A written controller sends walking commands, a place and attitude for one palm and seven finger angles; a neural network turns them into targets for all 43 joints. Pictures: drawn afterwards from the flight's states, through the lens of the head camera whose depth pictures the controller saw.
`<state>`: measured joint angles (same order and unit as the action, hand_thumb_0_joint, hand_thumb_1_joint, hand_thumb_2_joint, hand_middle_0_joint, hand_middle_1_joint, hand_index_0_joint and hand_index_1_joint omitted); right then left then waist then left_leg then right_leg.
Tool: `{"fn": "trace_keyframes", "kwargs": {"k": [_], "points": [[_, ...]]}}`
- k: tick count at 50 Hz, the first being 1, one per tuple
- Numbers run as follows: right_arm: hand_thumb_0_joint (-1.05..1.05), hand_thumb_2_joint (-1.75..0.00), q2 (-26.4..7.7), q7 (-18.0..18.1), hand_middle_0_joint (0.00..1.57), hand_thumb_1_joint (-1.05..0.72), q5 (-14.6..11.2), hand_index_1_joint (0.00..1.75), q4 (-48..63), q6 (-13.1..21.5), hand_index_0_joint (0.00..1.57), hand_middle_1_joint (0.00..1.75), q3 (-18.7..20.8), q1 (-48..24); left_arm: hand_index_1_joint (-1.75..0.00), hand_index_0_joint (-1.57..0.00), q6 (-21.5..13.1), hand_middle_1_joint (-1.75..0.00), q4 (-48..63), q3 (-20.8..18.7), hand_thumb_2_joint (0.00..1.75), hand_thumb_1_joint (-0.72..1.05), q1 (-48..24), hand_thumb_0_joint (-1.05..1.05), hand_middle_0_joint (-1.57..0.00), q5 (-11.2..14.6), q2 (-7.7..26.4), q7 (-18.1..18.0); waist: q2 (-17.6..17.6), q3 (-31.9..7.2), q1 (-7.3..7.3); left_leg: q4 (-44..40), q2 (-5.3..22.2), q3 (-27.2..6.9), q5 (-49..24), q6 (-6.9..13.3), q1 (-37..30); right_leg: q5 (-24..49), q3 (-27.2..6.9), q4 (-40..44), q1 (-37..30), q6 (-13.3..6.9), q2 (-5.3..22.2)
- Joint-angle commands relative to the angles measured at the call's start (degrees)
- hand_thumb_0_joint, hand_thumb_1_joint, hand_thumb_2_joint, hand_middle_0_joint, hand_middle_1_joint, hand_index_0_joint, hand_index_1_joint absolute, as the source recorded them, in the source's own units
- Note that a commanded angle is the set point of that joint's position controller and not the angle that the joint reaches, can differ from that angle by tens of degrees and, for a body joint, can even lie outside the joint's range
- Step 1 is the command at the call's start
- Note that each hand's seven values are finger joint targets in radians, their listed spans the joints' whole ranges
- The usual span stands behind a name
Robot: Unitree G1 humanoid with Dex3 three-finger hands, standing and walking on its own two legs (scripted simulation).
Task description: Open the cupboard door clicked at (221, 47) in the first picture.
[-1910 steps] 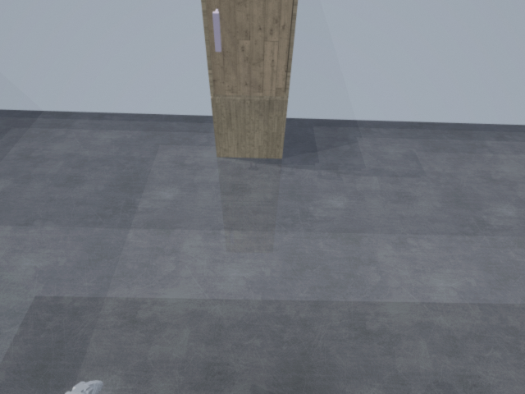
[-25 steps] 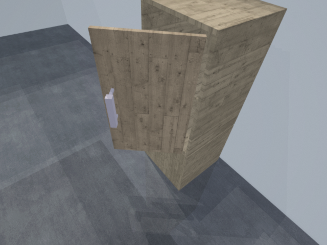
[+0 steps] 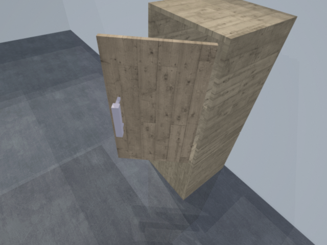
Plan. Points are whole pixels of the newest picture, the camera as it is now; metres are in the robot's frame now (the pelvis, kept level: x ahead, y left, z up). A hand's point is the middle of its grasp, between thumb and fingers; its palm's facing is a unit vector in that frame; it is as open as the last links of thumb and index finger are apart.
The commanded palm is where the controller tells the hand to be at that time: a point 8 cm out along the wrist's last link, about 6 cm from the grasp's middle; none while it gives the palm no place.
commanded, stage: come to a stop and stand still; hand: left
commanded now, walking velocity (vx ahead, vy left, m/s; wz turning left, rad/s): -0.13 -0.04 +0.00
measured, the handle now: (119, 117) +0.55 +0.20 -0.04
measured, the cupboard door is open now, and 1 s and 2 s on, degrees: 48 48 48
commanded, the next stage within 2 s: look again from close up in 1.70 s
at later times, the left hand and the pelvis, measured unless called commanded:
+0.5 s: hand out of the picture +0.01 +0.18 -0.18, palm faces +0.03 -0.97 -0.22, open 7.3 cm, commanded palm none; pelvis -0.02 +0.00 -0.01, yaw +0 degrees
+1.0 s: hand out of the picture -0.01 +0.13 -0.17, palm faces +0.01 -0.98 -0.19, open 7.3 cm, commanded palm none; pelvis +0.00 -0.03 +0.00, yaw +0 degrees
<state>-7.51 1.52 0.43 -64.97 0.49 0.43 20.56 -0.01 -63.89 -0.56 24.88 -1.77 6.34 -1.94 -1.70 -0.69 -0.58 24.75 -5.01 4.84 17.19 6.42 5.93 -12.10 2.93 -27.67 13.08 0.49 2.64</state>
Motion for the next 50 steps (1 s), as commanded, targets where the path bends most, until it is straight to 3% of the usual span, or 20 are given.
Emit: {"fn": "trace_keyframes", "kwargs": {"k": [1,3,6,10,13,16,17,18,19,20,21,24,27,29,39,50], "points": [[0.00,-0.90,-4.9,1.3,0.20,-0.90,-0.3,0.30,1.4,1.6,0.20,0.30,0.4,3.2,-0.30,-0.20,-1.1,-0.30,1.4,0.3,0.90,0.90,3.7,0.00,-0.20,0.6,1.9,-0.8,1.0,9.1,0.12,-7.4,12.1,-9.8,-18.2,-3.0,7.9,10.9,-3.2,2.7,-2.4,-1.7,3.0],[0.00,-0.90,-5.1,1.9,0.20,-0.90,-0.5,0.30,0.8,1.9,0.20,0.30,0.2,3.6,-0.30,-0.20,-1.3,-0.30,0.8,0.4,0.90,0.90,4.4,0.00,-0.20,1.2,3.0,-1.4,0.3,4.6,0.58,-4.0,11.6,-8.0,-35.0,-4.2,2.8,21.2,-3.9,2.5,-5.3,-1.8,3.8],[0.00,-0.90,-5.2,2.3,0.20,-0.90,-0.7,0.30,1.0,1.5,0.20,0.30,0.8,4.1,-0.30,-0.20,-0.8,-0.30,2.2,-0.1,0.90,0.90,3.3,0.00,-0.20,1.3,4.3,-2.0,1.8,2.4,0.79,-1.8,12.1,-7.3,-44.3,-5.2,0.5,26.8,-3.9,0.1,-6.1,-1.9,4.5],[0.00,-0.90,-5.6,2.1,0.20,-0.90,-0.5,0.30,2.3,0.3,0.20,0.30,1.8,2.9,-0.30,-0.20,0.1,-0.30,4.6,-1.1,0.90,0.90,1.2,0.00,-0.20,1.0,5.3,-2.2,2.0,1.3,0.66,0.7,12.5,-7.3,-41.5,-4.5,1.1,24.9,-4.3,-2.5,-4.6,-2.4,5.0],[0.00,-0.90,-5.4,1.7,0.20,-0.90,-0.1,0.30,3.4,-0.2,0.20,0.30,2.2,1.2,-0.30,-0.20,0.4,-0.30,6.0,-1.4,0.90,0.90,-0.8,0.00,-0.20,0.9,5.5,-2.0,1.2,1.8,0.60,1.1,12.1,-7.9,-30.8,-4.0,3.8,21.2,-5.8,-2.2,-3.6,-3.1,5.6],[0.00,-0.90,-4.9,1.2,0.20,-0.90,-0.1,0.30,3.7,-0.3,0.20,0.30,2.0,-0.7,-0.30,-0.20,0.7,-0.30,6.3,-1.1,0.90,0.90,-2.7,0.00,-0.20,0.7,5.3,-1.8,1.3,3.9,0.27,-2.4,12.1,-9.2,-18.0,-3.6,7.9,12.4,-6.0,-0.1,-3.4,-2.8,4.9],[0.00,-0.90,-7.4,1.0,0.20,-0.90,-1.0,0.30,9.1,0.8,0.20,0.30,1.3,-5.5,-0.30,-0.20,-0.1,-0.30,4.5,-1.0,0.90,0.90,-0.2,0.00,-0.20,0.6,8.7,-3.5,0.9,1.8,-0.47,5.9,13.2,-7.9,-35.7,-4.8,5.4,27.7,-5.3,-3.0,-1.0,-1.9,6.0],[0.00,-0.90,-7.0,0.7,0.20,-0.90,-0.3,0.30,10.0,0.7,0.20,0.30,1.3,-1.9,-0.30,-0.20,-0.4,-0.30,7.0,-0.8,0.90,0.90,-2.5,0.00,-0.20,1.2,9.1,-2.9,3.6,-2.3,0.63,2.0,10.8,-8.9,-19.2,-5.8,6.8,9.6,-5.4,-3.8,-3.2,-4.0,5.6],[0.00,-0.90,-6.8,0.5,0.20,-0.90,0.2,0.30,10.5,0.7,0.20,0.30,1.0,-2.2,-0.30,-0.20,0.1,-0.30,7.7,-0.4,0.90,0.90,-4.5,0.00,-0.20,1.1,8.0,-2.2,9.5,0.0,0.54,-2.2,12.7,-11.1,-14.4,-5.3,8.0,-2.1,-4.3,-4.1,0.3,-4.1,3.5],[0.00,-0.90,-6.6,0.3,0.20,-0.90,0.6,0.30,11.2,0.7,0.20,0.30,0.7,-2.9,-0.30,-0.20,0.3,-0.30,8.1,-0.1,0.90,0.90,-5.4,0.00,-0.20,0.9,7.8,-1.6,13.1,3.3,-0.04,-4.9,13.4,-12.2,-11.7,-4.1,11.3,-5.5,-2.0,-4.6,1.3,-3.5,1.5],[0.00,-0.90,-6.9,0.4,0.20,-0.90,0.6,0.30,12.1,0.6,0.20,0.30,0.6,-2.7,-0.30,-0.20,0.6,-0.30,8.2,0.0,0.90,0.90,-5.8,0.00,-0.20,0.7,7.4,-1.2,12.4,5.8,0.01,-7.4,13.7,-13.7,-8.6,-3.8,12.9,-6.8,-1.2,-5.4,2.0,-3.2,0.4],[0.00,-0.90,-8.5,0.2,0.20,-0.90,0.5,0.30,13.2,0.8,0.20,0.30,0.6,-3.3,-0.30,-0.20,0.5,-0.30,7.8,0.5,0.90,0.90,-5.6,0.00,-0.20,0.6,7.0,-0.4,3.6,9.0,-0.48,-10.7,13.7,-15.2,4.3,-2.6,15.9,-4.3,-3.0,-2.6,1.4,-3.2,0.6],[0.00,-0.90,-9.5,-0.1,0.20,-0.90,0.6,0.30,12.9,0.9,0.20,0.30,0.6,-3.0,-0.30,-0.20,0.1,-0.30,7.5,0.5,0.90,0.90,-6.1,0.00,-0.20,0.5,7.8,0.1,2.0,10.2,-0.28,-13.3,12.5,-14.8,12.3,-2.9,17.3,-3.8,-4.2,-0.6,0.9,-3.4,1.0],[0.00,-0.90,-10.0,-0.3,0.20,-0.90,0.7,0.30,12.4,0.9,0.20,0.30,0.7,-3.1,-0.30,-0.20,-0.2,-0.30,7.2,0.4,0.90,0.90,-5.7,0.00,-0.20,0.5,8.0,0.2,0.6,9.8,-0.09,-13.3,11.8,-14.2,13.1,-2.5,16.5,-4.3,-5.3,1.0,1.2,-3.4,1.3],[0.00,-0.90,-8.4,-0.2,0.20,-0.90,0.3,0.30,7.4,1.8,0.20,0.30,-0.5,-0.6,-0.30,-0.20,-1.8,-0.30,4.8,0.8,0.90,0.90,-6.1,0.00,-0.20,1.1,8.0,0.2,0.5,4.8,1.06,-9.5,10.1,-9.6,-1.4,-3.0,7.6,0.5,-7.9,4.8,-0.2,-3.6,3.5],[0.00,-0.90,-6.0,0.3,0.20,-0.90,0.2,0.30,2.1,2.0,0.20,0.30,-1.0,0.5,-0.30,-0.20,-2.1,-0.30,1.6,0.9,0.90,0.90,-5.8,0.00,-0.20,1.3,7.0,-0.1,1.6,4.8,0.70,-7.6,10.4,-7.9,-7.2,-3.3,6.2,6.3,-7.6,5.0,-3.0,-3.9,4.1]]}}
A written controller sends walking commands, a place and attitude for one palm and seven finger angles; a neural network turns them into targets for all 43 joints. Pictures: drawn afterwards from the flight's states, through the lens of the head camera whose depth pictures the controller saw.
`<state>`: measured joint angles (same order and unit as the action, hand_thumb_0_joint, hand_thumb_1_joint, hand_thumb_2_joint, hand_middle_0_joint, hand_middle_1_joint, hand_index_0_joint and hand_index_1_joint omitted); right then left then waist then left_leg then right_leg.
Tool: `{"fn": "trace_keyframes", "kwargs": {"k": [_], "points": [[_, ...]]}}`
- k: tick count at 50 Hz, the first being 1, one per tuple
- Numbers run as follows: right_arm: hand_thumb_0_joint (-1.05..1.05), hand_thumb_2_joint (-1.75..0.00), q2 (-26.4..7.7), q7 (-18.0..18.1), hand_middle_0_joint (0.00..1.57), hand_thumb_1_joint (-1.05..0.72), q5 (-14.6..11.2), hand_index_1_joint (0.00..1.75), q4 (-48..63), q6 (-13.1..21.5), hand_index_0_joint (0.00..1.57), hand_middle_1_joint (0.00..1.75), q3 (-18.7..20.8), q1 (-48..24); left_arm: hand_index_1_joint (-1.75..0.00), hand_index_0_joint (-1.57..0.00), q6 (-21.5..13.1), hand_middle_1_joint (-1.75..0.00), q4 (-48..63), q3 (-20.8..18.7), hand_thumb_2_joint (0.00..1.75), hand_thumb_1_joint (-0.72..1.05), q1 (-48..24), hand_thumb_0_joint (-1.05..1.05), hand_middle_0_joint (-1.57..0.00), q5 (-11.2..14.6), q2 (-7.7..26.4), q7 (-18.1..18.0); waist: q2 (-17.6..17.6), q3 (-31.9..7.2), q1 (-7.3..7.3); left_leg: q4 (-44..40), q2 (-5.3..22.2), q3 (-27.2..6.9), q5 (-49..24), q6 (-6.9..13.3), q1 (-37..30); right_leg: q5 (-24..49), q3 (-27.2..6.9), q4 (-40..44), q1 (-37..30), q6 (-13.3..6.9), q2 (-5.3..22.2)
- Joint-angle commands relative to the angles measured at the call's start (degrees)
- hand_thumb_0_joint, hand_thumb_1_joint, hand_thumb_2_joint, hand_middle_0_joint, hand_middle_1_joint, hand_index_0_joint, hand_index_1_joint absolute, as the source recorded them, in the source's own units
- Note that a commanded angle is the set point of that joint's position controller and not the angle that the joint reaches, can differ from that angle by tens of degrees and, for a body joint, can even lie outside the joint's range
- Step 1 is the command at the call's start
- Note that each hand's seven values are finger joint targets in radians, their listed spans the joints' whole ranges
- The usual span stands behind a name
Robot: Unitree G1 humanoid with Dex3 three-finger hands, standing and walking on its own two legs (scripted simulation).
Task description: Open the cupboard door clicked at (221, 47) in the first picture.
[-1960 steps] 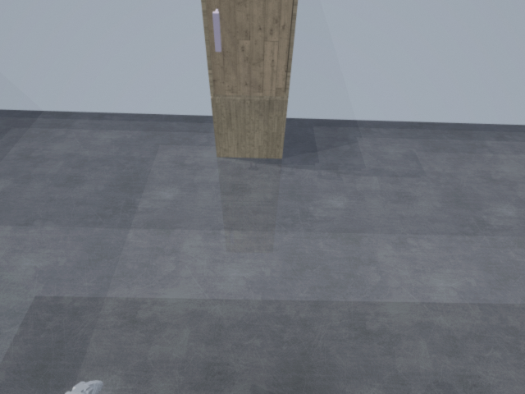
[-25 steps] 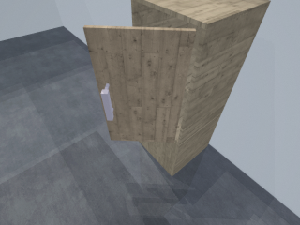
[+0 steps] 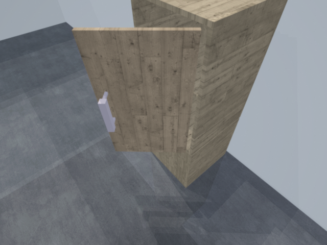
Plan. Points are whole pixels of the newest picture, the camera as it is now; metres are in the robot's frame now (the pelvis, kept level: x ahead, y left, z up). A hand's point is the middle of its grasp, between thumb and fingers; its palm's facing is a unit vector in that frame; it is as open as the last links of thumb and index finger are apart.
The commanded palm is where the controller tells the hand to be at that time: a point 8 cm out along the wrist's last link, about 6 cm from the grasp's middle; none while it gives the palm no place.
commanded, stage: come to a stop and stand still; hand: left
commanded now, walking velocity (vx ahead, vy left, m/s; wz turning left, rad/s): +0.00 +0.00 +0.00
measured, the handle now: (108, 112) +0.55 +0.23 -0.04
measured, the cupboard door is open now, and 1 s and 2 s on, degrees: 48 48 48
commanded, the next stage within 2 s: look again from close up in 0.70 s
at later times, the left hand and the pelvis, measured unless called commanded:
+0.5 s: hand out of the picture +0.03 +0.15 -0.17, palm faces +0.04 -0.98 -0.21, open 7.3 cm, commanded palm none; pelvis +0.03 -0.02 +0.00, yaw +1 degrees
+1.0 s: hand out of the picture +0.02 +0.14 -0.17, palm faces +0.05 -0.98 -0.19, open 7.3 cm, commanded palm none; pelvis +0.02 -0.03 +0.00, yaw +1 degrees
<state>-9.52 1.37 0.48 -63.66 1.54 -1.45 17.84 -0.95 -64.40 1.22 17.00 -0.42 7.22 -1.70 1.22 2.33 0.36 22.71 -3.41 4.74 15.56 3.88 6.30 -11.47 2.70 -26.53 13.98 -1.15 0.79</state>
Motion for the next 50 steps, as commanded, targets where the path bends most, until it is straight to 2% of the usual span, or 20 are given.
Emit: {"fn": "trace_keyframes", "kwargs": {"k": [1,6,20,22,26,29,31,35,36,50], "points": [[0.00,-0.90,-4.0,0.6,0.20,-0.90,0.1,0.30,0.5,0.9,0.20,0.30,0.8,3.5,-0.30,-0.20,-1.1,-0.30,1.9,-0.9,0.90,0.90,2.1,0.00,-0.20,0.0,6.0,-0.4,-1.8,1.8,-0.20,-5.5,8.8,-7.8,-6.0,-0.8,5.9,6.3,-7.2,3.7,-4.1,-2.3,6.0],[0.00,-0.90,-3.4,0.8,0.20,-0.90,0.1,0.30,-0.6,1.0,0.20,0.30,0.8,3.9,-0.30,-0.20,-1.1,-0.30,1.5,-0.9,0.90,0.90,2.0,0.00,-0.20,0.0,5.7,-0.5,-1.1,1.5,-0.31,-5.1,9.1,-7.5,-8.4,-1.0,5.2,8.9,-6.9,3.2,-5.1,-2.4,5.9],[0.00,-0.90,-2.8,1.0,0.20,-0.90,0.1,0.30,-1.5,0.7,0.20,0.30,1.1,3.7,-0.30,-0.20,-1.2,-0.30,1.8,-1.3,0.90,0.90,1.6,0.00,-0.20,0.0,6.2,-0.7,-2.1,1.1,-0.27,-4.3,9.3,-6.9,-9.8,-1.6,3.7,13.8,-7.0,3.7,-6.3,-2.7,6.2],[0.00,-0.90,-3.0,1.1,0.20,-0.90,0.2,0.30,-1.5,0.8,0.20,0.30,1.2,3.7,-0.30,-0.20,-1.2,-0.30,1.9,-1.3,0.90,0.90,1.5,0.00,-0.20,0.0,6.4,-0.7,-0.9,0.6,-0.35,-4.3,9.3,-6.9,-10.7,-1.6,3.4,14.2,-7.0,3.6,-6.7,-2.8,6.3],[0.00,-0.90,-3.2,1.1,0.20,-0.90,0.1,0.30,-1.5,0.7,0.20,0.30,1.2,3.3,-0.30,-0.20,-1.2,-0.30,1.9,-1.3,0.90,0.90,1.7,0.00,-0.20,0.0,6.6,-0.7,-1.8,1.1,-0.37,-4.0,9.2,-6.7,-10.1,-1.7,3.1,14.8,-7.2,4.2,-6.5,-2.7,6.5],[0.00,-0.90,-3.2,1.1,0.20,-0.90,0.2,0.30,-1.4,0.6,0.20,0.30,1.3,3.4,-0.30,-0.20,-1.3,-0.30,2.0,-1.4,0.90,0.90,1.5,0.00,-0.20,0.0,6.7,-0.6,-2.0,1.0,-0.29,-4.3,9.2,-6.6,-8.7,-1.8,3.3,13.7,-7.4,4.8,-6.7,-2.7,6.4],[0.00,-0.90,-3.3,1.1,0.20,-0.90,0.2,0.30,-1.5,0.7,0.20,0.30,1.3,3.2,-0.30,-0.20,-1.2,-0.30,2.1,-1.5,0.90,0.90,1.5,0.00,-0.20,0.0,6.8,-0.6,-0.9,0.8,-0.36,-4.3,9.4,-6.8,-10.4,-1.8,2.9,14.4,-7.0,4.4,-6.8,-2.7,6.3],[0.00,-0.90,-3.0,1.2,0.20,-0.90,0.2,0.30,-1.5,0.7,0.20,0.30,1.3,3.1,-0.30,-0.20,-1.2,-0.30,2.1,-1.5,0.90,0.90,1.5,0.00,-0.20,0.0,6.7,-0.6,-1.6,1.5,-0.55,-4.6,9.6,-6.9,-10.3,-1.7,3.0,13.9,-6.7,4.7,-6.8,-2.7,6.2],[0.00,-0.90,-3.3,1.2,0.20,-0.90,0.1,0.30,-1.6,0.7,0.20,0.30,1.3,3.0,-0.30,-0.20,-1.1,-0.30,2.1,-1.5,0.90,0.90,1.6,0.00,-0.20,0.0,6.9,-0.6,-0.6,1.5,-0.57,-4.6,9.4,-6.9,-9.9,-1.8,3.2,13.4,-7.0,4.9,-6.8,-2.7,6.3],[0.00,-0.90,-2.5,1.2,0.20,-0.90,0.2,0.30,-2.0,0.6,0.20,0.30,1.1,4.1,-0.30,-0.20,-1.0,-0.30,1.9,-1.5,0.90,0.90,2.0,0.00,-0.20,0.0,6.4,-0.5,-1.6,2.6,-0.66,-5.3,9.5,-7.0,-7.4,-1.8,4.0,9.1,-6.9,6.2,-6.3,-2.7,6.0]]}}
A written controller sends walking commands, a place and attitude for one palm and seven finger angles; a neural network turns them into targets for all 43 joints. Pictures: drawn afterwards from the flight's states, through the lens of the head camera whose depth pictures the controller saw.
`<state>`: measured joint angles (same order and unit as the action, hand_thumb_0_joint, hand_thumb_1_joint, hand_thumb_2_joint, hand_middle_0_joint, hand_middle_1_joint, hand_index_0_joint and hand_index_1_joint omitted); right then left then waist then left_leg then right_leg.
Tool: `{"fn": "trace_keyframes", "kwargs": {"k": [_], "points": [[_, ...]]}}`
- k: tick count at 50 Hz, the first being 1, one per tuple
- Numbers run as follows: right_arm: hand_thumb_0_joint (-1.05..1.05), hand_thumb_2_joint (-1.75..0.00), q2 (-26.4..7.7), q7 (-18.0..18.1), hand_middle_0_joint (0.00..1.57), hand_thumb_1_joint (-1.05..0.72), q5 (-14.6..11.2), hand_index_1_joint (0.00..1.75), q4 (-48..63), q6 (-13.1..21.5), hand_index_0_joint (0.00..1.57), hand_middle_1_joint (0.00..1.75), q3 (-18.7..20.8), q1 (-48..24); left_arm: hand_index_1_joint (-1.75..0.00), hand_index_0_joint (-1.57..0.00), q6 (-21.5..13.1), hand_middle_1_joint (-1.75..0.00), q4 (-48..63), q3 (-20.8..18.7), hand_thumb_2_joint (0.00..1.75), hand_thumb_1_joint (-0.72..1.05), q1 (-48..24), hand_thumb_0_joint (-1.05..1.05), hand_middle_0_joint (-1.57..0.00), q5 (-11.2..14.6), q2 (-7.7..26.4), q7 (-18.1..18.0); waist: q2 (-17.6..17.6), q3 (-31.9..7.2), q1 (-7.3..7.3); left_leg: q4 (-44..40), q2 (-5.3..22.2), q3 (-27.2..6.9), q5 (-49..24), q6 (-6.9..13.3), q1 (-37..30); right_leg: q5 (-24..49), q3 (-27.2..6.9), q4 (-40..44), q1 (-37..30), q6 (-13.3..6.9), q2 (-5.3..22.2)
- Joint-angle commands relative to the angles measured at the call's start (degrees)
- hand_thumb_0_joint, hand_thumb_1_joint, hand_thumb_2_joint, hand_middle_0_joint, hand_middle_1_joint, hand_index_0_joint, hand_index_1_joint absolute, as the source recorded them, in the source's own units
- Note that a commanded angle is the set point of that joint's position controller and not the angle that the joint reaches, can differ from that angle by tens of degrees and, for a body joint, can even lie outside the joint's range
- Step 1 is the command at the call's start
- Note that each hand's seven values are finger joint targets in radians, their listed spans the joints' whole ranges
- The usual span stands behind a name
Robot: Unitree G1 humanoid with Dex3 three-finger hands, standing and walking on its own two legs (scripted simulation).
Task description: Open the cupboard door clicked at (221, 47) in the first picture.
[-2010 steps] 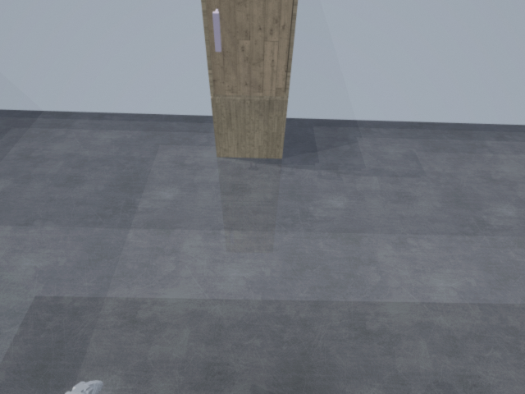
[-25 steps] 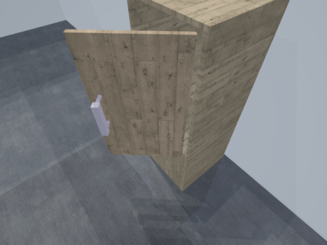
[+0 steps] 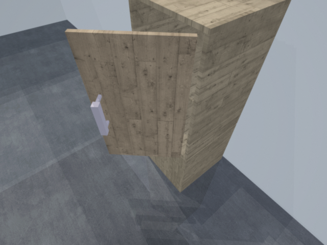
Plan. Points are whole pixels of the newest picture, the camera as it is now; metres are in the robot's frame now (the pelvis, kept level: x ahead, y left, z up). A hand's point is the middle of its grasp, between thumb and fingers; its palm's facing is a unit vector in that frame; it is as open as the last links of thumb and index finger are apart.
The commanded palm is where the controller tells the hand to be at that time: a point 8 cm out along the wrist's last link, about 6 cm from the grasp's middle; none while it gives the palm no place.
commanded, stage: look again from close up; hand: left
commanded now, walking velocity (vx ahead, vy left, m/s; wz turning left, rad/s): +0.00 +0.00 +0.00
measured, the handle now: (102, 115) +0.53 +0.26 -0.04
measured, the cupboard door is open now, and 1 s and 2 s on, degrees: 48 48 48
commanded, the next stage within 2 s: raise the hand with hooked fingers in 0.34 s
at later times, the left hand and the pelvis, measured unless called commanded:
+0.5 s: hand out of the picture +0.02 +0.18 -0.16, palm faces +0.13 -0.97 -0.21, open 7.2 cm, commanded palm +0.10 +0.22 -0.07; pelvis -0.01 +0.00 +0.00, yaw +0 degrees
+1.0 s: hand out of the picture +0.14 +0.20 -0.07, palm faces +0.12 -0.99 -0.04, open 9.4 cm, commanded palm +0.13 +0.25 -0.06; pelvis -0.05 +0.00 -0.10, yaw +2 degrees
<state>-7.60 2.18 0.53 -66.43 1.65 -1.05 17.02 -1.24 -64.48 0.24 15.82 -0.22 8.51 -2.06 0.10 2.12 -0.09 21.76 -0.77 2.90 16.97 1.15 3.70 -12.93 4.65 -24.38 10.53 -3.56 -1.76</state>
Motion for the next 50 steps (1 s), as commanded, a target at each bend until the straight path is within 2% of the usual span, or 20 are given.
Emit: {"fn": "trace_keyframes", "kwargs": {"k": [1,21,22,23,24,25,26,27,29,30,31,32,34,35,37,39,41,44,45,50], "points": [[0.00,-0.90,-4.6,0.4,0.20,-0.90,0.1,0.30,0.7,0.5,0.20,0.30,0.8,4.9,-0.30,-0.20,-0.8,-0.30,2.1,-0.5,0.90,0.90,3.3,0.00,-0.20,-0.2,5.1,-0.2,-0.1,2.6,-0.22,-4.3,6.7,-5.3,-9.2,0.9,6.6,10.8,-9.0,3.9,-2.9,-0.3,8.6],[0.00,-0.90,-4.0,0.5,0.20,-0.90,0.1,0.30,0.4,0.6,0.20,0.30,0.7,5.9,-0.30,-0.20,-0.7,-0.30,1.8,-0.5,0.90,0.90,4.1,0.00,-0.20,-0.2,4.4,-0.2,-0.5,3.0,-0.34,-4.4,6.8,-5.5,-9.1,1.1,7.4,9.6,-8.8,3.7,-2.7,-0.3,8.4],[0.00,-0.90,-6.2,0.0,0.20,-0.90,-0.6,0.30,4.6,1.1,0.20,0.30,1.3,-1.8,-0.30,-0.20,-1.9,-0.30,-1.1,-1.0,0.90,0.90,10.2,0.00,-0.20,-0.8,6.4,-2.7,-0.7,1.2,-3.07,9.3,6.6,-1.0,-11.3,-0.8,10.2,42.5,-10.8,0.7,-3.5,3.5,11.9],[0.00,-0.90,-18.0,2.4,0.20,-0.90,-2.7,0.30,26.1,10.0,0.20,0.30,2.3,-0.4,-0.32,-0.20,-14.1,-0.32,84.8,-4.0,0.89,0.88,-32.1,0.00,-0.20,11.8,17.5,-1.5,10.5,-26.8,4.69,1.0,0.3,-3.6,-16.5,0.6,-1.4,26.1,-9.9,-2.6,-9.7,1.8,7.0],[0.00,-0.90,-12.9,4.0,0.20,-0.90,-2.2,0.30,23.7,14.2,0.20,0.30,1.5,-6.5,-0.33,-0.20,-11.1,-0.33,72.8,-5.4,0.88,0.85,-12.8,0.00,-0.20,7.0,14.9,-4.6,17.9,-26.0,0.04,1.5,1.5,-2.3,-24.7,0.4,-1.1,14.4,-7.7,-3.8,-7.7,-0.2,3.6],[0.00,-0.90,-10.6,3.3,0.20,-0.90,-3.5,0.30,24.4,15.7,0.20,0.30,2.4,-5.3,-0.34,-0.21,-3.3,-0.34,62.0,0.7,0.87,0.83,2.2,0.00,-0.21,8.3,2.9,-6.1,13.7,-13.6,1.23,1.0,2.8,-4.7,-23.6,-1.8,5.1,5.6,-4.5,-3.9,-0.3,0.5,3.4],[0.00,-0.90,-11.3,3.2,0.20,-0.90,-3.7,0.30,22.8,16.1,0.20,0.30,1.8,-4.2,-0.36,-0.21,-2.9,-0.36,59.6,5.2,0.86,0.81,1.8,0.00,-0.21,9.7,-3.9,-4.6,2.4,-4.5,2.16,2.3,2.9,-4.9,-17.6,-0.8,8.8,5.2,-2.0,-3.0,4.7,1.7,2.9],[0.00,-0.90,-13.9,3.0,0.20,-0.90,-3.5,0.30,25.8,17.3,0.20,0.30,2.6,-5.8,-0.37,-0.21,-6.1,-0.37,62.3,2.7,0.85,0.78,-2.5,0.00,-0.21,10.9,-0.3,-3.7,-5.5,-0.6,3.57,4.8,2.4,-6.5,-11.7,0.6,12.3,3.0,-1.8,-3.0,8.9,2.5,2.9],[0.00,-0.90,-15.3,2.2,0.20,-0.90,-1.4,0.30,28.8,18.4,0.20,0.30,4.0,-4.6,-0.40,-0.21,-12.8,-0.40,58.6,-0.5,0.83,0.74,-0.7,0.00,-0.21,10.6,1.2,-0.8,-13.6,-2.6,4.30,11.3,0.8,-6.1,-4.6,0.8,19.0,-4.9,-0.8,-5.9,16.7,3.1,3.2],[0.00,-0.90,-14.8,1.2,0.20,-0.90,-1.2,0.30,31.0,18.9,0.20,0.30,4.4,-5.3,-0.42,-0.21,-16.0,-0.42,54.6,-1.5,0.82,0.71,3.7,0.00,-0.21,10.5,0.3,1.7,-10.5,-2.8,2.06,14.3,-0.1,-5.5,-2.8,0.1,22.4,-7.3,-1.1,-8.9,19.0,2.6,3.5],[0.00,-0.90,-14.3,0.4,0.20,-0.90,-0.8,0.30,33.2,19.0,0.20,0.30,4.7,-6.1,-0.43,-0.22,-20.2,-0.43,54.0,-3.2,0.81,0.69,8.8,0.00,-0.22,11.5,0.0,4.3,-12.2,-7.1,-0.19,17.1,-0.7,-4.8,-1.4,-0.5,25.7,-9.0,-1.4,-12.1,19.4,2.4,3.4],[0.00,-0.90,-14.0,-0.4,0.20,-0.90,-0.7,0.30,35.3,19.2,0.20,0.30,5.0,-7.6,-0.45,-0.22,-24.3,-0.45,51.8,-3.7,0.80,0.67,13.8,0.00,-0.22,12.5,-1.3,7.5,-13.5,-7.5,-1.89,20.0,-1.1,-4.0,0.4,-0.9,30.8,-9.9,-1.8,-15.3,20.6,2.1,3.4],[0.00,-0.90,-14.2,-2.4,0.20,-0.90,-0.5,0.30,38.6,18.7,0.20,0.30,5.9,-9.3,-0.48,-0.22,-33.4,-0.48,52.8,-6.9,0.78,0.62,17.1,0.00,-0.22,14.6,0.5,14.6,-10.4,-10.6,-3.22,26.0,-2.1,-2.8,1.2,-1.7,37.5,-7.0,-3.2,-21.4,21.4,1.3,3.4],[0.00,-0.90,-14.9,-3.4,0.20,-0.90,-0.6,0.30,39.9,18.0,0.20,0.30,6.5,-9.2,-0.50,-0.22,-36.9,-0.50,50.6,-10.6,0.77,0.60,17.3,0.00,-0.22,14.7,4.8,18.7,-6.3,-11.4,-3.58,29.6,-2.6,-2.4,0.3,-2.1,39.4,-4.4,-5.9,-24.3,21.4,0.5,4.0],[0.00,-0.90,-15.1,-3.6,0.20,-0.90,-1.3,0.30,44.1,16.0,0.20,0.30,6.5,-11.5,-0.53,-0.22,-37.0,-0.53,52.7,-12.1,0.75,0.55,15.3,0.00,-0.22,14.3,7.1,21.5,-4.4,-14.4,-4.46,32.6,-3.0,-0.6,2.3,-1.2,45.2,-6.2,-8.2,-26.7,22.6,0.8,4.5],[0.00,-0.90,-14.8,-3.0,0.20,-0.90,-2.3,0.30,48.4,14.0,0.20,0.30,6.1,-12.8,-0.55,-0.23,-32.7,-0.55,59.3,-12.0,0.73,0.50,10.7,0.00,-0.23,15.2,8.0,21.2,-4.2,-16.5,-4.18,33.6,-3.5,0.0,5.6,-0.4,47.7,-12.0,-10.2,-25.9,23.0,1.3,4.5],[0.00,-0.90,-14.6,-2.1,0.20,-0.90,-2.4,0.30,50.8,12.4,0.20,0.30,5.9,-11.9,-0.58,-0.23,-29.6,-0.58,67.9,-13.0,0.71,0.46,4.2,0.00,-0.23,15.9,10.3,19.1,-0.3,-18.7,-3.28,34.3,-2.7,-1.1,6.9,0.0,47.8,-15.9,-11.0,-25.8,24.5,1.2,3.9],[0.00,-0.90,-13.0,-1.1,0.20,-0.90,-1.8,0.30,49.9,12.0,0.20,0.30,5.4,-7.3,-0.63,-0.24,-30.7,-0.63,79.1,-13.1,0.68,0.39,0.4,0.00,-0.24,14.6,10.5,14.8,5.7,-23.4,-1.01,35.3,-0.8,-3.2,0.7,0.5,42.4,-6.2,-8.2,-28.8,25.4,1.2,2.7],[0.00,-0.90,-13.3,-0.7,0.20,-0.90,-1.4,0.30,49.5,11.9,0.20,0.30,4.9,-6.3,-0.64,-0.24,-31.6,-0.64,83.3,-12.8,0.67,0.36,-3.3,0.00,-0.24,14.5,11.5,14.4,3.7,-24.5,0.79,36.5,-0.2,-4.2,-0.8,0.7,41.9,-3.5,-7.4,-30.4,26.5,1.4,2.0],[0.00,-0.90,-14.4,0.5,0.20,-0.90,-1.2,0.30,45.4,13.8,0.20,0.30,3.0,-6.4,-0.72,-0.25,-31.6,-0.72,77.4,-7.4,0.62,0.25,-6.1,0.00,-0.25,14.0,9.7,18.4,5.5,-19.8,4.50,37.6,0.8,-6.7,1.0,0.6,42.2,-6.5,-3.9,-31.3,34.1,1.4,1.1]]}}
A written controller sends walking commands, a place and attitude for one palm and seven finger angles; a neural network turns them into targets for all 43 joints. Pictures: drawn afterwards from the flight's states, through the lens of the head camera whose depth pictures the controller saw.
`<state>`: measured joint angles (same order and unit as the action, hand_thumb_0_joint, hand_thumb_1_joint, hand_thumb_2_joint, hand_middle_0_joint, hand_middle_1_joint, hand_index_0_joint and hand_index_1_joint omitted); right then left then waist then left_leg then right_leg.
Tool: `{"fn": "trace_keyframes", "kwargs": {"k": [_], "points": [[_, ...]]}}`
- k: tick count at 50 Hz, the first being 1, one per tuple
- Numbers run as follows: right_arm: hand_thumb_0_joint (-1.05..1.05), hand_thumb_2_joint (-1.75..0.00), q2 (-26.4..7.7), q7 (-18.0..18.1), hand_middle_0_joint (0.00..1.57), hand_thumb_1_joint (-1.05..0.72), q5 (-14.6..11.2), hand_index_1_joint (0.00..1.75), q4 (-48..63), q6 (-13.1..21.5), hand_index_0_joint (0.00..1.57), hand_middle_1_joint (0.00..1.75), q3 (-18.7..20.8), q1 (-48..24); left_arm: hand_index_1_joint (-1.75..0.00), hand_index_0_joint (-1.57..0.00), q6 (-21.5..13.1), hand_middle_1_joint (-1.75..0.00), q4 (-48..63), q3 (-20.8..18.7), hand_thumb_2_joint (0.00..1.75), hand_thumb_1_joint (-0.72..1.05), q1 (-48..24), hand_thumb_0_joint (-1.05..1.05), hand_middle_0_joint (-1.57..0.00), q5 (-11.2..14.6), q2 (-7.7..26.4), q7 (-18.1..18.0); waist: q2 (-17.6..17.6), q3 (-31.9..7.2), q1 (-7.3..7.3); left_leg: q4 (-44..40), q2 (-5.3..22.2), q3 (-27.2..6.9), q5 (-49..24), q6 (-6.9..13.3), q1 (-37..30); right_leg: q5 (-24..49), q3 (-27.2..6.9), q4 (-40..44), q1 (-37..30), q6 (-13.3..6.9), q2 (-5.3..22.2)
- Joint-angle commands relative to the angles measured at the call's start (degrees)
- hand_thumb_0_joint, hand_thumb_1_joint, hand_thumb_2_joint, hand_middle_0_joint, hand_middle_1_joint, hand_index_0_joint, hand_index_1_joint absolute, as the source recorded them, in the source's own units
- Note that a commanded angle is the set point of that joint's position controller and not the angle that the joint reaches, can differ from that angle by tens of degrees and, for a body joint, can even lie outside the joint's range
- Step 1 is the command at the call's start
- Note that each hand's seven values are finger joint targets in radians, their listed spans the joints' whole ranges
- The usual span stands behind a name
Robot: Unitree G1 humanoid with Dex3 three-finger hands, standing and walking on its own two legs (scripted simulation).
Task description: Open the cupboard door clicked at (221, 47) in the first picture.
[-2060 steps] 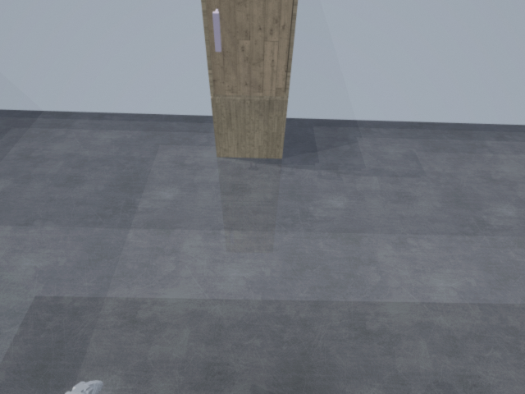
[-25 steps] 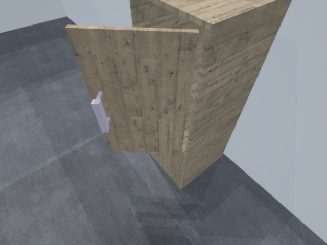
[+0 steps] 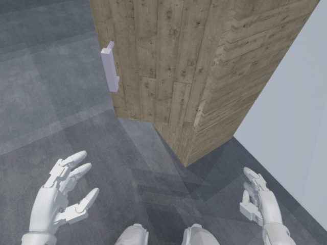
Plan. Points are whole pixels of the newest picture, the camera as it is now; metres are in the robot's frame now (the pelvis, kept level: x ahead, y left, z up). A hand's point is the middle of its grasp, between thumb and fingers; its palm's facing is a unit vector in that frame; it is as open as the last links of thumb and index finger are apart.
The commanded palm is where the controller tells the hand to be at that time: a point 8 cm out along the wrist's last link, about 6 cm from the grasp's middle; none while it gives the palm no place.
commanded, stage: raise the hand with hooked fingers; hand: left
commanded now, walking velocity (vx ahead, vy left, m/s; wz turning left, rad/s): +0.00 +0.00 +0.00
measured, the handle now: (112, 67) +0.59 +0.23 +0.06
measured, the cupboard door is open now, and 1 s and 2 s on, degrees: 48 48 48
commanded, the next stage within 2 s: move the hooked fingers beside the handle in 1.54 s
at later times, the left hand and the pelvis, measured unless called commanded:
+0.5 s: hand (69, 168) +0.26 +0.24 +0.05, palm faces -0.02 -1.00 -0.04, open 12.4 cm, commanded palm +0.23 +0.30 +0.06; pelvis +0.00 +0.02 +0.02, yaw -1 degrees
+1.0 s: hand (44, 144) +0.29 +0.30 +0.08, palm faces -0.01 -1.00 -0.05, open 13.9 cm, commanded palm +0.27 +0.35 +0.08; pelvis +0.01 +0.03 +0.03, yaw -1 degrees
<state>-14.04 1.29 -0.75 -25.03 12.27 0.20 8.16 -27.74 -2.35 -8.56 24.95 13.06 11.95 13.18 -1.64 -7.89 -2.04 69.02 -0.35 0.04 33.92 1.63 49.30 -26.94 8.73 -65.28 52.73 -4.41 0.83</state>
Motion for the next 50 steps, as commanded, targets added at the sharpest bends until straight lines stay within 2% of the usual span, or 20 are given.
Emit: {"fn": "trace_keyframes", "kwargs": {"k": [1,4,5,6,7,10,12,15,17,19,20,21,27,29,32,37,40,42,43,50], "points": [[0.00,-0.90,-8.1,1.5,0.20,-0.90,-0.2,0.30,3.4,3.5,0.20,0.30,1.7,2.6,-0.74,-0.25,-4.1,-0.74,13.8,0.5,0.61,0.22,-15.5,0.00,-0.25,1.0,7.3,4.3,6.3,-11.3,6.07,-10.0,0.3,-3.9,-14.5,0.0,-2.8,6.0,-7.8,10.0,-8.8,2.6,-1.2],[0.00,-0.90,-8.1,2.1,0.20,-0.90,-1.3,0.30,3.6,4.0,0.20,0.30,1.6,2.2,-0.78,-0.25,1.4,-0.78,8.5,-3.1,0.58,0.15,-11.9,0.00,-0.25,3.0,9.2,6.7,2.9,-13.1,3.90,-12.1,-0.2,-3.7,-12.0,0.0,-0.2,2.2,-8.5,12.7,-13.5,3.2,-0.7],[0.00,-0.90,-8.1,2.3,0.20,-0.90,-1.4,0.30,3.7,3.7,0.20,0.30,1.4,1.7,-0.80,-0.25,3.5,-0.80,5.5,-5.3,0.57,0.13,-10.3,0.00,-0.25,3.8,10.6,7.2,2.9,-12.6,2.51,-12.9,-0.3,-3.7,-12.7,-0.1,-0.1,2.3,-8.3,12.7,-15.0,2.8,-1.0],[0.00,-0.90,-7.8,2.2,0.20,-0.90,-1.5,0.30,4.1,3.7,0.20,0.30,1.3,1.7,-0.81,-0.26,4.6,-0.81,7.7,-6.2,0.56,0.11,-10.9,0.00,-0.26,4.3,10.6,7.3,3.6,-14.9,1.98,-13.8,-0.6,-3.5,-14.3,-0.2,-1.1,4.1,-8.0,12.8,-16.9,2.9,-0.7],[0.00,-0.90,-7.4,2.3,0.20,-0.90,-1.5,0.30,4.2,3.5,0.20,0.30,1.5,1.7,-0.82,-0.26,5.6,-0.82,8.2,-8.6,0.55,0.08,-10.2,0.00,-0.26,4.8,12.0,6.7,1.7,-16.4,1.28,-14.4,-0.6,-3.3,-15.1,-0.1,-1.1,4.5,-8.1,13.5,-19.0,3.2,-0.4],[0.00,-0.90,-6.7,2.3,0.20,-0.90,-1.1,0.30,4.1,3.6,0.20,0.30,1.2,1.2,-0.87,-0.26,5.6,-0.87,7.7,-10.7,0.52,0.01,-9.9,0.00,-0.26,6.1,12.1,4.9,0.7,-14.8,0.30,-15.3,-0.5,-3.4,-17.2,-0.4,-0.8,6.0,-7.9,13.5,-20.5,2.8,-0.6],[0.00,-0.90,-6.6,2.1,0.20,-0.90,-1.0,0.30,3.3,3.9,0.20,0.30,1.6,2.4,-0.90,-0.27,3.9,-0.90,7.8,-10.9,0.50,-0.03,-9.9,0.00,-0.27,5.6,11.7,4.0,1.6,-14.9,0.67,-15.7,-0.5,-2.9,-18.0,-0.4,-1.7,7.3,-7.6,13.3,-19.8,3.0,-0.4],[0.00,-0.90,-7.8,2.0,0.20,-0.90,-0.8,0.30,2.9,4.1,0.20,0.30,1.6,2.8,-0.94,-0.27,1.7,-0.94,5.0,-10.0,0.47,-0.10,-12.8,0.00,-0.27,5.2,11.8,4.3,0.8,-10.5,2.06,-15.8,-0.3,-3.1,-14.9,-0.4,-0.4,3.3,-7.4,13.7,-16.6,2.7,-0.5],[0.00,-0.90,-8.3,2.0,0.20,-0.90,-0.9,0.30,2.7,4.3,0.20,0.30,2.0,3.9,-0.98,-0.27,0.5,-0.98,4.9,-10.5,0.45,-0.15,-13.2,0.00,-0.27,5.1,12.7,5.2,3.1,-12.2,2.05,-16.2,-0.4,-2.7,-15.1,-0.4,-2.0,3.8,-7.3,13.7,-16.4,2.7,-0.3],[0.00,-0.90,-8.8,2.1,0.20,-0.90,-1.1,0.30,2.7,4.5,0.20,0.30,2.1,4.3,-1.00,-0.28,0.3,-1.00,4.4,-10.5,0.43,-0.20,-13.9,0.00,-0.28,5.5,12.9,6.1,3.6,-11.8,2.44,-16.5,-0.5,-2.6,-15.3,-0.5,-2.6,4.2,-7.2,14.2,-16.3,2.9,-0.3],[0.00,-0.90,-9.1,2.1,0.20,-0.90,-1.0,0.30,2.8,4.3,0.20,0.30,2.0,4.7,-1.02,-0.28,0.5,-1.02,3.9,-10.7,0.42,-0.22,-15.2,0.00,-0.28,6.2,13.5,6.9,3.3,-11.2,2.63,-16.6,-0.4,-3.0,-16.1,-0.5,-2.9,5.2,-6.9,13.7,-16.4,2.5,-0.7],[0.00,-0.90,-9.4,2.2,0.20,-0.90,-1.1,0.30,2.7,4.2,0.20,0.30,2.1,5.0,-1.03,-0.28,0.5,-1.03,4.3,-11.9,0.41,-0.24,-15.7,0.00,-0.28,6.1,14.8,7.3,4.3,-12.9,2.32,-16.8,-0.4,-2.8,-17.2,-0.6,-3.8,6.6,-6.9,13.6,-17.1,2.6,-0.7],[0.00,-0.90,-9.7,2.1,0.20,-0.90,-1.0,0.30,2.1,3.8,0.20,0.30,2.1,6.2,-1.12,-0.29,1.3,-1.12,4.3,-13.2,0.35,-0.38,-17.9,0.00,-0.29,6.7,16.1,8.2,8.2,-13.3,2.25,-17.7,0.0,-3.6,-24.5,-2.0,-8.7,12.6,-5.2,12.7,-17.1,2.4,-1.2],[0.00,-0.90,-9.9,2.1,0.20,-0.90,-1.1,0.30,2.1,3.5,0.20,0.30,2.2,6.4,-1.15,-0.29,1.8,-1.15,2.7,-13.5,0.33,-0.43,-18.0,0.00,-0.29,6.7,16.1,8.3,6.2,-12.3,2.58,-18.0,0.3,-3.8,-25.1,-2.1,-9.2,12.9,-4.7,13.1,-16.7,2.5,-1.4],[0.00,-0.90,-10.2,2.0,0.20,-0.90,-1.1,0.30,2.3,2.9,0.20,0.30,1.7,6.5,-1.20,-0.30,2.8,-1.20,0.6,-14.4,0.30,-0.50,-21.2,0.00,-0.30,6.8,17.7,9.9,7.7,-12.3,2.59,-18.2,0.3,-4.0,-25.3,-2.5,-9.5,13.0,-4.8,13.1,-16.6,2.3,-1.6],[0.00,-0.90,-10.4,2.2,0.20,-0.90,-1.2,0.30,2.3,2.6,0.20,0.30,1.4,6.7,-1.20,-0.30,4.2,-1.20,-1.8,-16.3,0.30,-0.50,-25.5,0.00,-0.30,7.6,20.0,12.2,6.4,-13.7,2.57,-18.7,0.5,-4.5,-27.1,-2.8,-10.8,14.2,-4.6,13.4,-17.8,2.3,-1.9],[0.00,-0.90,-10.7,2.3,0.20,-0.90,-1.2,0.30,2.1,2.4,0.20,0.30,1.0,6.5,-1.20,-0.30,4.9,-1.20,-4.2,-16.6,0.30,-0.50,-29.2,0.00,-0.30,8.0,20.9,13.6,8.0,-11.8,2.93,-19.1,0.5,-4.9,-25.9,-2.9,-11.0,12.8,-4.5,13.7,-16.4,1.9,-2.2],[0.00,-0.90,-10.7,2.3,0.20,-0.90,-1.1,0.30,1.9,2.5,0.20,0.30,1.0,6.8,-1.20,-0.30,4.9,-1.20,-4.4,-18.0,0.30,-0.50,-30.2,0.00,-0.30,7.8,22.7,14.3,8.7,-14.2,2.36,-19.5,0.6,-5.1,-28.1,-3.3,-12.8,13.5,-4.5,13.9,-17.4,1.9,-1.9],[0.00,-0.90,-10.7,2.3,0.20,-0.90,-1.1,0.30,1.9,2.5,0.20,0.30,0.9,7.0,-1.20,-0.30,5.0,-1.20,-5.4,-18.2,0.30,-0.50,-30.0,0.00,-0.30,7.9,22.7,14.4,7.5,-13.9,2.36,-19.7,0.7,-5.2,-28.3,-3.2,-12.7,13.5,-4.4,14.1,-17.5,2.0,-2.0],[0.00,-0.90,-11.3,2.4,0.20,-0.90,-1.1,0.30,1.4,2.2,0.20,0.30,0.8,7.6,-1.20,-0.30,5.4,-1.20,-10.9,-21.0,0.30,-0.50,-35.4,0.00,-0.30,9.2,26.1,17.1,7.4,-13.0,2.45,-20.1,0.6,-5.0,-28.3,-3.3,-12.1,13.8,-4.6,14.6,-18.1,1.7,-2.3]]}}
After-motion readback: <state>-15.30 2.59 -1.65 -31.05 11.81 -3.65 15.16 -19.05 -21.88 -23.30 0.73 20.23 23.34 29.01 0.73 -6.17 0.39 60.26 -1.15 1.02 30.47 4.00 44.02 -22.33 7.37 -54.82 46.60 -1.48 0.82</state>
